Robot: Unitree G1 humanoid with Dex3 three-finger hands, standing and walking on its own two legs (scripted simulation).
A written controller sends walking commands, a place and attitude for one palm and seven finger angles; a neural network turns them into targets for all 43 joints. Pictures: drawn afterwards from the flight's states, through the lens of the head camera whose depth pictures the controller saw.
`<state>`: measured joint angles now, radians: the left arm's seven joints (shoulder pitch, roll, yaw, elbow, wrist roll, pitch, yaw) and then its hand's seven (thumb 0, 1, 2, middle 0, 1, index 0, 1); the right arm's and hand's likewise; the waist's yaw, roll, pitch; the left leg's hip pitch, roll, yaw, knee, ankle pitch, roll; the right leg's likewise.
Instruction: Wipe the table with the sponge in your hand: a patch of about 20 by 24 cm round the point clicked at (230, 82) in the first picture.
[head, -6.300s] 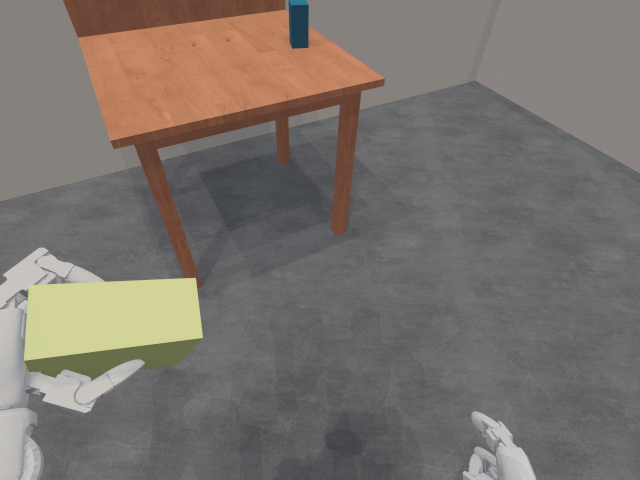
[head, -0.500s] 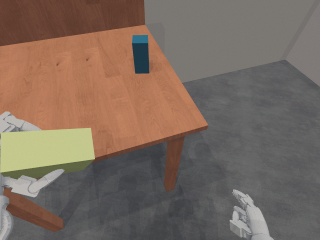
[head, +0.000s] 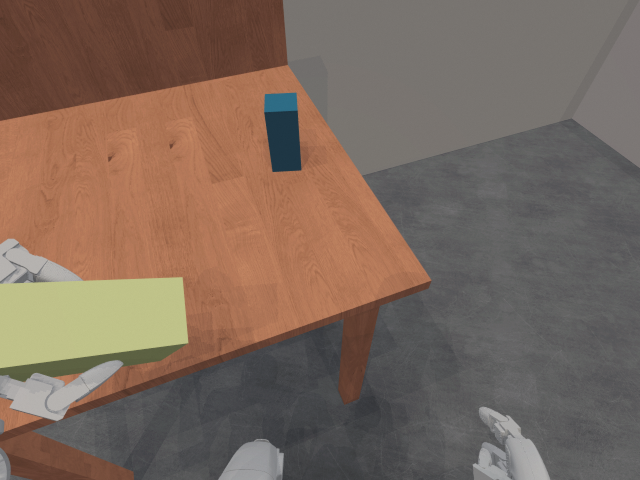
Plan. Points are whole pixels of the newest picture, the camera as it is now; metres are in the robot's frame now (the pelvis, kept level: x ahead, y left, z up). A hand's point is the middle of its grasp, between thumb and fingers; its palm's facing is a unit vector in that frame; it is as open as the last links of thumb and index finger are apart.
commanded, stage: shuffle to correct the standing spot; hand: left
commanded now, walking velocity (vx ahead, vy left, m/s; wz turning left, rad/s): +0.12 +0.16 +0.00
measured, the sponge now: (122, 327) +0.23 +0.20 +0.15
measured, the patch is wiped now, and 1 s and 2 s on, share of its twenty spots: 0.00 0.00 0.00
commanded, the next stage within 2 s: come to a stop and stand still in 0.04 s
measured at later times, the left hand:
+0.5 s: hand (27, 260) +0.28 +0.30 +0.17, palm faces +0.33 -0.86 -0.38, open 10.1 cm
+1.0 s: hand (15, 302) +0.25 +0.32 +0.14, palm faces +0.26 -0.86 -0.43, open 10.1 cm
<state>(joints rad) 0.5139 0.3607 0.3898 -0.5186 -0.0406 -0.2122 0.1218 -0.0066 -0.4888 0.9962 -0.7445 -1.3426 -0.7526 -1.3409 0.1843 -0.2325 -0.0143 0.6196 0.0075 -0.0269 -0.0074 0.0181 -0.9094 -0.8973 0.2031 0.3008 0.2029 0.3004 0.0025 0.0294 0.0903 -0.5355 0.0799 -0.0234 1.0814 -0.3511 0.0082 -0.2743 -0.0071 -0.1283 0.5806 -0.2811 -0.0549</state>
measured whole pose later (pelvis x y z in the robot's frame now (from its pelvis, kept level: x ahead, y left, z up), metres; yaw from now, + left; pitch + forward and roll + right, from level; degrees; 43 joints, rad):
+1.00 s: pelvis +0.01 +0.08 +0.00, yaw -1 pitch -2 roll -2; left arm 0.46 0.43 0.38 -0.52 0.00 -0.21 0.09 -0.01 -0.49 1.00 -0.74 -1.34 -0.75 -1.34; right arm 0.28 -0.23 0.00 0.59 0.00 -0.12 -0.03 0.02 -0.91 -0.90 0.20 0.30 0.20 0.30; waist -0.02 -0.08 0.11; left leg -0.35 0.08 0.02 0.60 -0.23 -0.01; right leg -0.22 -0.06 -0.06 0.50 -0.24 0.05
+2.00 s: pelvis +0.00 +0.05 +0.00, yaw -1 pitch -3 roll +0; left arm 0.39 0.49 0.38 -0.40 0.00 -0.02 -0.01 -0.01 -0.49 1.00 -0.74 -1.35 -0.75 -1.34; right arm 0.18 -0.23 0.03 0.60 0.01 -0.16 -0.03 0.02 -0.91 -0.90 0.21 0.30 0.20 0.30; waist 0.02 0.02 0.06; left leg -0.33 0.07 0.01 0.60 -0.21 -0.04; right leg -0.26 -0.06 -0.05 0.62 -0.30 0.03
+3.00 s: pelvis +0.04 +0.06 +0.00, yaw +0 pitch -1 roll -1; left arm 0.32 0.59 0.19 -0.43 0.53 0.28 0.05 0.00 -0.49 1.01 -0.74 -1.35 -0.75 -1.34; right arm 0.11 -0.23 0.04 0.58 0.04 -0.01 -0.08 0.02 -0.91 -0.90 0.20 0.30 0.20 0.30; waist 0.10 0.09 -0.02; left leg -0.34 0.05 -0.02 0.63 -0.28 -0.03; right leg -0.24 -0.07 -0.06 0.59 -0.33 0.05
